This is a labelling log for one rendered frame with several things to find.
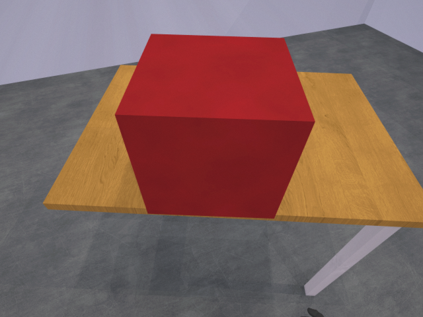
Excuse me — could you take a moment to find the carton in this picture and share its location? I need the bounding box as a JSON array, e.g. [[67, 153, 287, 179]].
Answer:
[[115, 34, 315, 219]]

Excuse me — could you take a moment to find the table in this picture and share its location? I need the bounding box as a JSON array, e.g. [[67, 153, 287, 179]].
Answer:
[[43, 65, 423, 296]]

